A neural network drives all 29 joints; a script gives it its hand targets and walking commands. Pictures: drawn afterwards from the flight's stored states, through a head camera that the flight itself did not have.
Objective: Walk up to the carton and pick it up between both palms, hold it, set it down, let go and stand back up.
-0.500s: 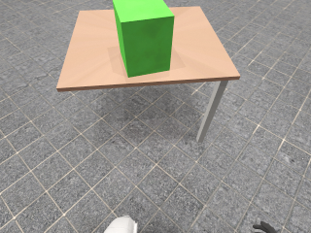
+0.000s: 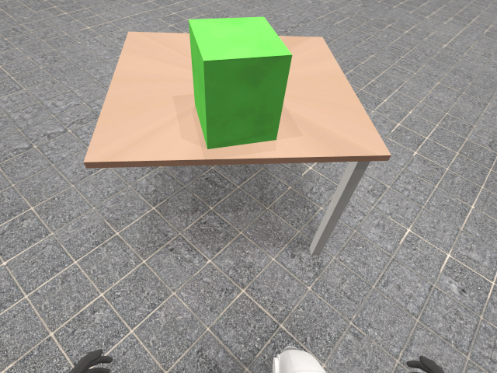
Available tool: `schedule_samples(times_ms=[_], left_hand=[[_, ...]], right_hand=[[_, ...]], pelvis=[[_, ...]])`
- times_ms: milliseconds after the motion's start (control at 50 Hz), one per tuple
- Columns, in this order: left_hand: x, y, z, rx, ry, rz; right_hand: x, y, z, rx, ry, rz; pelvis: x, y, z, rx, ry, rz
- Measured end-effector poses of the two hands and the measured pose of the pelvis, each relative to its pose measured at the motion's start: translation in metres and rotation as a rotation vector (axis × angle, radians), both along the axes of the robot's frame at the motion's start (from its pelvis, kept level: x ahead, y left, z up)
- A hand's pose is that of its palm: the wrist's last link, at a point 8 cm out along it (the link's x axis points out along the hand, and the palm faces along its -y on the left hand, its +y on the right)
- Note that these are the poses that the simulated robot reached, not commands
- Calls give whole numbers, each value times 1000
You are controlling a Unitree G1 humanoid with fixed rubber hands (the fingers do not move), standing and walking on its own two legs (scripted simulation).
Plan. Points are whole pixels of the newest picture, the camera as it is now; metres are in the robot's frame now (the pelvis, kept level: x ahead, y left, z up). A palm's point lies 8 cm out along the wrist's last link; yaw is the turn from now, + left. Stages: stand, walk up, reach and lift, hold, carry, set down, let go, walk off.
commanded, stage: walk up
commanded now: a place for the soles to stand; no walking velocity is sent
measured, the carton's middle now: (235, 83) +0.79 +0.04 +0.03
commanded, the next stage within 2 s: none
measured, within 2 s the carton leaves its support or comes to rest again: neither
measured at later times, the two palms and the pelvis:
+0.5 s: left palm (79, 348) +0.18 +0.28 -0.11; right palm (428, 346) +0.18 -0.30 -0.05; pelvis +0.10 +0.01 +0.00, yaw +2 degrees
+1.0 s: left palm (108, 325) +0.21 +0.24 -0.09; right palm (444, 334) +0.20 -0.35 -0.07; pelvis +0.13 -0.05 +0.00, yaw +3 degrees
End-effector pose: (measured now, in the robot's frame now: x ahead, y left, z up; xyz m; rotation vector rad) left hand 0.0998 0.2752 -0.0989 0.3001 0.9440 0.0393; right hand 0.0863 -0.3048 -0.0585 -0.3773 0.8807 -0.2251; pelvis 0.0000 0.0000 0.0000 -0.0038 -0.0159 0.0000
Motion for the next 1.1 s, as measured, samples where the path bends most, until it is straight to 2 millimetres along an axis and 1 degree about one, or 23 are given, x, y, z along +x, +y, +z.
schedule_samples(times_ms=[60, 100, 200, 260, 320, 380, 420, 460, 520, 580, 660, 760, 820, 860, 900, 1000, 1100], left_hand=[[12, -12, 1, 24, -10, 2], [15, -18, -1, 41, -14, 6], [17, -21, 10, 53, 11, 25], [24, -19, 12, 50, 22, 28], [34, -13, 9, 41, 31, 29], [45, -3, 1, 21, 38, 37], [55, 4, -11, 7, 37, 41], [67, 7, -15, -6, 34, 54], [84, 9, -13, -20, 22, 54], [99, 9, -12, -27, 17, 52], [112, 5, -11, -23, 16, 51], [118, -6, -7, -2, 16, 53], [121, -16, -4, 16, 11, 54], [122, -25, -5, 34, 2, 57], [120, -31, -4, 50, 0, 60], [110, -36, 13, 71, 13, 75], [110, -35, 14, 66, 21, 83]], right_hand=[[14, -15, -9, 13, -5, 2], [21, -21, -17, 23, 2, 7], [40, -24, -10, 35, 14, 18], [52, -23, -5, 29, 12, 10], [64, -17, -3, 20, 19, 10], [78, -7, 1, 0, 22, 20], [86, 0, -1, -21, 9, 28], [89, 6, 1, -33, 30, 43], [93, 8, 10, -52, 50, 40], [96, 7, 15, -69, 65, 33], [100, 1, 14, -78, 78, 26], [103, -10, 4, -58, 93, 31], [105, -21, -4, -40, 97, 30], [107, -31, -13, -27, 95, 28], [109, -36, -21, -10, 102, 32], [116, -42, -14, 12, 93, 40], [123, -44, -9, 5, 91, 28]], pelvis=[[13, -14, -5, 20, 8, -1], [20, -22, -9, 20, -15, 4], [39, -28, 2, 25, -39, 9], [51, -25, 5, 22, -42, 8], [63, -19, 5, 13, -33, 11], [77, -8, 3, -7, -15, 19], [85, 1, -5, -17, -16, 25], [93, 5, -5, -13, -19, 35], [102, 9, 1, -25, -3, 36], [110, 9, 4, -33, 8, 37], [116, 5, 4, -28, 11, 38], [120, -9, 2, -6, 14, 40], [122, -21, -1, 12, 16, 40], [124, -31, -6, 26, 7, 39], [124, -40, -8, 27, -12, 42], [129, -48, 5, 44, -37, 49], [134, -47, 7, 40, -40, 54]])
